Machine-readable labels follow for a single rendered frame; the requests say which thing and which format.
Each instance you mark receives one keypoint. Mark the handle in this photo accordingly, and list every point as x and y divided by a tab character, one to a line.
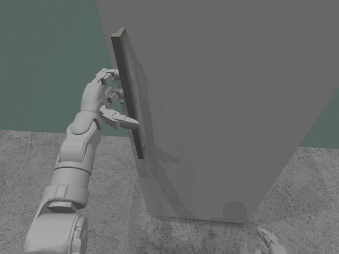
122	63

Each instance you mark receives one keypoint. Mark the fridge door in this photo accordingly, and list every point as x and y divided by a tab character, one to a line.
225	92

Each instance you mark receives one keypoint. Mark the left robot hand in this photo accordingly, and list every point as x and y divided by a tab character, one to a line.
94	98

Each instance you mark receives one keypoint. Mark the robot left forearm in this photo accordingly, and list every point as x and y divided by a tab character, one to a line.
67	191

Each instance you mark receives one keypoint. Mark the left robot upper arm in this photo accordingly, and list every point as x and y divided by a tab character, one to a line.
58	233

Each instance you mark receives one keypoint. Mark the right robot hand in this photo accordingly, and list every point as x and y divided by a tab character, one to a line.
271	241

